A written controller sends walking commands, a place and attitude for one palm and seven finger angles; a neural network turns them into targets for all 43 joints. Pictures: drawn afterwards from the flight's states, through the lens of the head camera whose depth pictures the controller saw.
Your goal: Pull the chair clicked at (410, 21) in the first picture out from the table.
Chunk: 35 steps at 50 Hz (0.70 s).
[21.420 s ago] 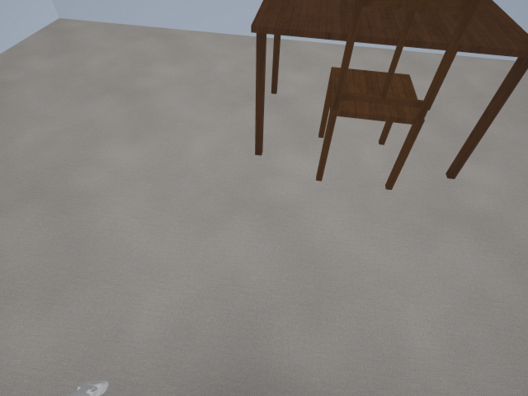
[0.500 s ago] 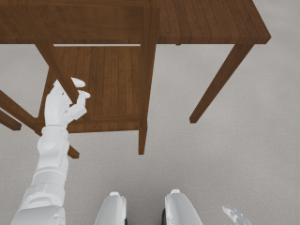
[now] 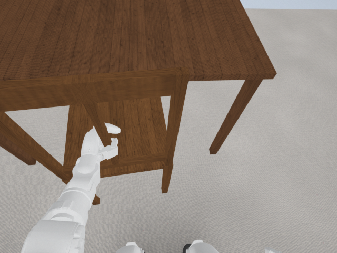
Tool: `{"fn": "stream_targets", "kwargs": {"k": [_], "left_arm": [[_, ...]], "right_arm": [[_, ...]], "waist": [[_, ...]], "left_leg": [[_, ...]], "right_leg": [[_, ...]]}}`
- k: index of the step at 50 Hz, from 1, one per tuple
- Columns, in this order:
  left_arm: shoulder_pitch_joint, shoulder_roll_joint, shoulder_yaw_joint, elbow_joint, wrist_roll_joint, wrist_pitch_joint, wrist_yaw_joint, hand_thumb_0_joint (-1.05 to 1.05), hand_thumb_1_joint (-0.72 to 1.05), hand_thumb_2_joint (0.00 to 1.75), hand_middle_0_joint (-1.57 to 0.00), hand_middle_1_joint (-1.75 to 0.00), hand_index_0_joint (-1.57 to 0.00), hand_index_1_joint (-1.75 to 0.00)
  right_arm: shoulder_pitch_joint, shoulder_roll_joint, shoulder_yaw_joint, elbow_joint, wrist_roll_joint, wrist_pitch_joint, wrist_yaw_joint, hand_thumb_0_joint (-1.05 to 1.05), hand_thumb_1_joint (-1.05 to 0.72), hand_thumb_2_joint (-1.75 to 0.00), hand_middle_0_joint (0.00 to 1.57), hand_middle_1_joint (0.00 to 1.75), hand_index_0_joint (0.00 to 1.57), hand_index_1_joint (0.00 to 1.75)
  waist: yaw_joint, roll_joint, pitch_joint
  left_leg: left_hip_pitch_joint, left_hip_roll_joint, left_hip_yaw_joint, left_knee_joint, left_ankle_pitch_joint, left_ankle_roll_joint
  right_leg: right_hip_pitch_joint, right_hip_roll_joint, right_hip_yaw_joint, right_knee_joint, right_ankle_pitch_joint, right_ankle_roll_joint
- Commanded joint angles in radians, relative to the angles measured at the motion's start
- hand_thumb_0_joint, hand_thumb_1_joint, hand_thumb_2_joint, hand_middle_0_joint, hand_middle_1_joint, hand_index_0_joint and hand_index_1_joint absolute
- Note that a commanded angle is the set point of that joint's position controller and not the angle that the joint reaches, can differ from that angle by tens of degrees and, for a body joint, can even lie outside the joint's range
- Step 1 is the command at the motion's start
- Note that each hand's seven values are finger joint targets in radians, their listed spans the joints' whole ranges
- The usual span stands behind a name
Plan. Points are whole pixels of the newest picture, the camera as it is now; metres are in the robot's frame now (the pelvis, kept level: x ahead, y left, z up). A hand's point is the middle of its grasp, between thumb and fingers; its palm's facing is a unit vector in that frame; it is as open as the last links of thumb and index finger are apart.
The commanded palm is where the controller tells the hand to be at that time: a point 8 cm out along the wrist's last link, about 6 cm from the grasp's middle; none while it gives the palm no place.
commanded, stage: step backward, pulling the chair out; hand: left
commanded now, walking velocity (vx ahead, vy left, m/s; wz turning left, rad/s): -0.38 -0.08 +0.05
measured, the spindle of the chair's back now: (105, 138) +0.41 +0.16 -0.05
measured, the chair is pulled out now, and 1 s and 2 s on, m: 0.09 0.24 0.38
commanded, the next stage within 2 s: none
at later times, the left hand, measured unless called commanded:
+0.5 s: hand (122, 182) +0.29 +0.11 -0.05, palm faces +0.01 -0.99 -0.15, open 5.2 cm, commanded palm +0.30 +0.16 -0.05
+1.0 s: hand (117, 203) +0.24 +0.11 -0.06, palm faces +0.06 -0.98 -0.18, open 5.4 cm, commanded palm +0.25 +0.18 -0.05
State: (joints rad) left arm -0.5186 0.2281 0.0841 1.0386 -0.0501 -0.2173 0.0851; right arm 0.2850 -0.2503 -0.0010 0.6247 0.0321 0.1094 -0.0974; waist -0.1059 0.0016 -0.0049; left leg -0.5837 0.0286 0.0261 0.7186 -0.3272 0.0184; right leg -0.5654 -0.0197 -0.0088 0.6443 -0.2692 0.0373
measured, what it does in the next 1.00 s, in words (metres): walks backwards: left foot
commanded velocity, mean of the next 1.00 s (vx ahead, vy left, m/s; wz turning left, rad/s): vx -0.38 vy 0.03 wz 0.04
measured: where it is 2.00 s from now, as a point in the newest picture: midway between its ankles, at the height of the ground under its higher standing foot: outside the picture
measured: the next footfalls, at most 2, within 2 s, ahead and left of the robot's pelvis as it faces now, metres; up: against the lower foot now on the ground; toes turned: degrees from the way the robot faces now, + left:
left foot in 1.00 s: -0.12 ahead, +0.13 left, +0.00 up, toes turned +6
right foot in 1.58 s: -0.09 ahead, -0.14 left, +0.00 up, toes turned +2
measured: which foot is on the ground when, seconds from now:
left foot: down 0.00-0.78, up 0.80-0.98, down 1.00-1.00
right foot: down 0.00-1.00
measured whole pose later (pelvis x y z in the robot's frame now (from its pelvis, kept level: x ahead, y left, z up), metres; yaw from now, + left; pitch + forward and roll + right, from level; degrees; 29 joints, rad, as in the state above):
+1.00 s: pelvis -0.10 -0.02 +0.00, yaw +6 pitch +4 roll +2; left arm -0.49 0.12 0.00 1.05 -0.04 -0.21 0.11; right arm 0.23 -0.31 0.01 0.79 0.04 -0.06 -0.11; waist -0.07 0.01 0.09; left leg -0.33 0.01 -0.03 0.64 -0.41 -0.03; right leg -0.55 -0.10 -0.05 0.59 -0.11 0.02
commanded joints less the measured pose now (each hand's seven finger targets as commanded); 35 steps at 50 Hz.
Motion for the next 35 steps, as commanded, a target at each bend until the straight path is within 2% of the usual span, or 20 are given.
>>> {"fn": "stream_targets", "kwargs": {"k": [1, 5, 8, 9, 13, 14, 15, 17, 19, 21, 23, 24, 25, 26, 27, 28, 29, 31, 32, 35], "left_arm": [[-0.256, 0.138, -0.007, -0.196, 0.036, -0.066, 0.004, 0.00, 0.90, 0.90, -0.50, -1.45, -0.50, -1.45], [-0.247, 0.162, 0.008, -0.202, 0.034, -0.071, 0.008, 0.00, 0.90, 0.90, -0.50, -1.45, -0.50, -1.45], [-0.274, 0.173, 0.003, -0.191, 0.030, -0.078, 0.017, 0.00, 0.90, 0.90, -0.50, -1.45, -0.50, -1.45], [-0.272, 0.194, 0.016, -0.170, 0.030, -0.076, 0.022, 0.00, 0.90, 0.90, -0.50, -1.45, -0.50, -1.45], [-0.325, 0.207, 0.003, -0.138, 0.025, -0.088, 0.039, 0.00, 0.90, 0.90, -0.50, -1.45, -0.50, -1.45], [-0.321, 0.234, 0.021, -0.123, 0.027, -0.086, 0.045, 0.00, 0.90, 0.90, -0.50, -1.45, -0.50, -1.45], [-0.322, 0.216, 0.005, -0.117, 0.025, -0.084, 0.047, 0.00, 0.90, 0.90, -0.50, -1.45, -0.50, -1.45], [-0.324, 0.190, -0.020, -0.112, 0.019, -0.078, 0.049, 0.00, 0.90, 0.90, -0.50, -1.45, -0.50, -1.45], [-0.322, 0.186, -0.023, -0.110, 0.018, -0.078, 0.051, 0.00, 0.90, 0.90, -0.50, -1.45, -0.50, -1.45], [-0.329, 0.141, -0.056, -0.125, 0.013, -0.086, 0.049, 0.00, 0.90, 0.90, -0.50, -1.45, -0.50, -1.45], [-0.334, 0.107, -0.082, -0.130, 0.004, -0.092, 0.045, 0.00, 0.90, 0.90, -0.50, -1.45, -0.50, -1.45], [-0.335, 0.114, -0.078, -0.131, 0.000, -0.091, 0.045, 0.00, 0.90, 0.90, -0.50, -1.45, -0.50, -1.45], [-0.334, 0.084, -0.096, -0.145, -0.001, -0.089, 0.042, 0.00, 0.90, 0.90, -0.50, -1.45, -0.50, -1.45], [-0.339, 0.070, -0.101, -0.156, -0.003, -0.086, 0.040, 0.00, 0.90, 0.90, -0.50, -1.45, -0.50, -1.45], [-0.346, 0.063, -0.102, -0.168, 0.000, -0.087, 0.038, 0.00, 0.90, 0.90, -0.50, -1.45, -0.50, -1.45], [-0.343, 0.068, -0.094, -0.165, 0.000, -0.088, 0.038, 0.00, 0.90, 0.90, -0.50, -1.45, -0.50, -1.45], [-0.334, 0.097, -0.068, -0.167, 0.003, -0.090, 0.040, 0.00, 0.90, 0.90, -0.50, -1.45, -0.50, -1.45], [-0.330, 0.085, -0.080, -0.157, 0.010, -0.087, 0.034, 0.00, 0.90, 0.90, -0.50, -1.45, -0.50, -1.45], [-0.342, 0.092, -0.076, -0.160, 0.014, -0.086, 0.032, 0.00, 0.90, 0.90, -0.50, -1.45, -0.50, -1.45], [-0.324, 0.124, -0.054, -0.153, 0.019, -0.074, 0.037, 0.00, 0.90, 0.90, -0.50, -1.45, -0.50, -1.45]], "right_arm": [[0.051, -0.136, -0.054, -0.058, -0.006, -0.036, -0.010, 0.00, -0.90, -0.90, 0.20, 0.30, 0.20, 0.30], [0.038, -0.137, -0.056, -0.047, 0.002, -0.051, -0.015, 0.00, -0.90, -0.90, 0.20, 0.30, 0.20, 0.30], [0.037, -0.131, -0.053, -0.028, 0.010, -0.070, -0.020, 0.00, -0.90, -0.90, 0.20, 0.30, 0.20, 0.30], [0.043, -0.139, -0.056, -0.019, 0.013, -0.076, -0.024, 0.00, -0.90, -0.90, 0.20, 0.30, 0.20, 0.30], [0.029, -0.132, -0.049, 0.019, 0.023, -0.105, -0.028, 0.00, -0.90, -0.90, 0.20, 0.30, 0.20, 0.30], [0.030, -0.141, -0.053, 0.025, 0.024, -0.109, -0.030, 0.00, -0.90, -0.90, 0.20, 0.30, 0.20, 0.30], [0.016, -0.136, -0.048, 0.033, 0.026, -0.113, -0.028, 0.00, -0.90, -0.90, 0.20, 0.30, 0.20, 0.30], [0.003, -0.141, -0.046, 0.042, 0.032, -0.124, -0.028, 0.00, -0.90, -0.90, 0.20, 0.30, 0.20, 0.30], [-0.001, -0.154, -0.046, 0.057, 0.031, -0.139, -0.035, 0.00, -0.90, -0.90, 0.20, 0.30, 0.20, 0.30], [-0.014, -0.153, -0.037, 0.055, 0.030, -0.152, -0.043, 0.00, -0.90, -0.90, 0.20, 0.30, 0.20, 0.30], [-0.022, -0.153, -0.034, 0.044, 0.035, -0.161, -0.048, 0.00, -0.90, -0.90, 0.20, 0.30, 0.20, 0.30], [-0.026, -0.161, -0.035, 0.037, 0.036, -0.165, -0.050, 0.00, -0.90, -0.90, 0.20, 0.30, 0.20, 0.30], [-0.031, -0.154, -0.029, 0.030, 0.031, -0.168, -0.050, 0.00, -0.90, -0.90, 0.20, 0.30, 0.20, 0.30], [-0.045, -0.147, -0.026, 0.022, 0.025, -0.170, -0.051, 0.00, -0.90, -0.90, 0.20, 0.30, 0.20, 0.30], [-0.044, -0.144, -0.028, 0.024, 0.021, -0.173, -0.050, 0.00, -0.90, -0.90, 0.20, 0.30, 0.20, 0.30], [-0.036, -0.140, -0.030, 0.028, 0.014, -0.175, -0.050, 0.00, -0.90, -0.90, 0.20, 0.30, 0.20, 0.30], [-0.024, -0.146, -0.037, 0.033, 0.010, -0.178, -0.052, 0.00, -0.90, -0.90, 0.20, 0.30, 0.20, 0.30], [-0.016, -0.135, -0.037, 0.041, 0.005, -0.182, -0.046, 0.00, -0.90, -0.90, 0.20, 0.30, 0.20, 0.30], [-0.026, -0.132, -0.037, 0.040, 0.003, -0.184, -0.045, 0.00, -0.90, -0.90, 0.20, 0.30, 0.20, 0.30], [-0.056, -0.131, -0.034, 0.030, 0.008, -0.189, -0.043, 0.00, -0.90, -0.90, 0.20, 0.30, 0.20, 0.30]], "waist": [[0.040, 0.207, -0.409], [0.044, 0.131, -0.411], [0.040, 0.068, -0.405], [0.038, 0.047, -0.396], [0.036, -0.020, -0.362], [0.037, -0.039, -0.347], [0.043, -0.035, -0.338], [0.047, -0.063, -0.313], [0.050, -0.042, -0.307], [0.054, -0.004, -0.302], [0.062, 0.040, -0.297], [0.066, 0.072, -0.281], [0.068, 0.139, -0.280], [0.075, 0.177, -0.261], [0.076, 0.192, -0.267], [0.076, 0.168, -0.271], [0.073, 0.156, -0.293], [0.062, 0.140, -0.300], [0.065, 0.144, -0.288], [0.080, 0.146, -0.205]], "left_leg": [[0.317, 0.170, -0.161, -0.136, 0.618, 0.023], [0.249, 0.155, -0.127, -0.136, 0.485, 0.011], [0.209, 0.117, -0.084, -0.124, 0.322, -0.006], [0.201, 0.103, -0.078, -0.119, 0.276, -0.010], [0.224, 0.038, -0.039, -0.081, 0.086, -0.024], [0.228, 0.023, -0.036, -0.069, 0.048, -0.026], [0.224, 0.017, -0.036, -0.065, 0.005, -0.030], [0.241, 0.010, -0.039, -0.066, -0.024, -0.029], [0.278, 0.022, -0.052, -0.121, 0.018, -0.024], [0.284, 0.065, -0.091, -0.204, 0.102, -0.007], [0.274, 0.108, -0.130, -0.262, 0.071, 0.012], [0.257, 0.135, -0.162, -0.303, 0.015, 0.028], [0.238, 0.163, -0.196, -0.338, -0.012, 0.041], [0.212, 0.193, -0.232, -0.356, -0.015, 0.057], [0.230, 0.206, -0.241, -0.343, 0.018, 0.061], [0.253, 0.211, -0.241, -0.316, 0.090, 0.066], [0.289, 0.208, -0.226, -0.285, 0.170, 0.064], [0.294, 0.200, -0.194, -0.249, 0.235, 0.058], [0.246, 0.197, -0.186, -0.249, 0.194, 0.053], [0.053, 0.171, -0.163, -0.265, -0.128, 0.037]], "right_leg": [[0.176, -0.016, 0.003, 0.038, 0.236, -0.031], [0.253, -0.038, 0.022, 0.000, 0.319, -0.035], [0.275, -0.082, 0.055, -0.058, 0.335, -0.041], [0.276, -0.095, 0.065, -0.076, 0.324, -0.047], [0.252, -0.182, 0.142, -0.204, 0.165, -0.064], [0.246, -0.200, 0.161, -0.237, 0.135, -0.071], [0.258, -0.225, 0.174, -0.257, 0.113, -0.078], [0.238, -0.244, 0.178, -0.293, 0.031, -0.080], [0.220, -0.218, 0.133, -0.283, 0.004, -0.067], [0.220, -0.139, 0.066, -0.212, 0.014, -0.035], [0.204, -0.076, 0.031, -0.140, -0.043, -0.021], [0.198, -0.052, 0.021, -0.097, -0.104, -0.023], [0.197, -0.031, 0.007, -0.019, -0.113, -0.027], [0.196, -0.020, 0.007, 0.042, -0.113, -0.032], [0.184, -0.017, 0.011, 0.066, -0.098, -0.038], [0.184, -0.017, 0.018, 0.058, -0.070, -0.038], [0.185, -0.018, 0.022, 0.042, -0.023, -0.037], [0.220, -0.024, 0.031, 0.024, 0.052, -0.033], [0.244, -0.030, 0.037, 0.021, 0.046, -0.035], [0.277, -0.057, 0.075, 0.004, -0.108, -0.059]]}}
